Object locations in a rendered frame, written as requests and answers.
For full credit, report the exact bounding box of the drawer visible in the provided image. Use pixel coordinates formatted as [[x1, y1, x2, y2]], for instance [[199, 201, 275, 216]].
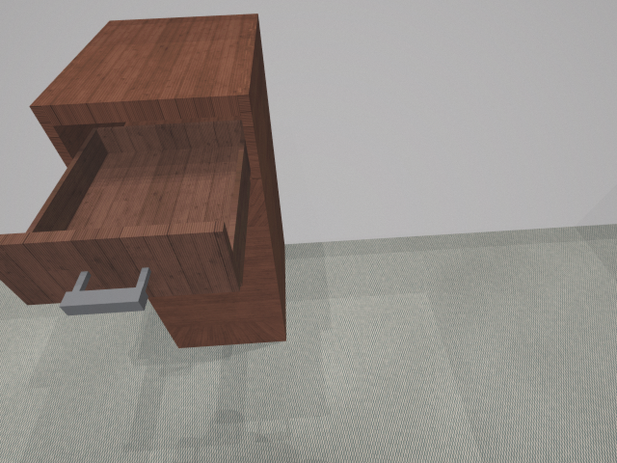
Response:
[[0, 120, 251, 305]]

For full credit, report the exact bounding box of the handle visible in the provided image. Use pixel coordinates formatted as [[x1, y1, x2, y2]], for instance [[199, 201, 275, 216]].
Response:
[[59, 267, 151, 315]]

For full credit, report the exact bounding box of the cabinet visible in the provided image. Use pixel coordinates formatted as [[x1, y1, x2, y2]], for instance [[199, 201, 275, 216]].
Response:
[[30, 14, 286, 348]]

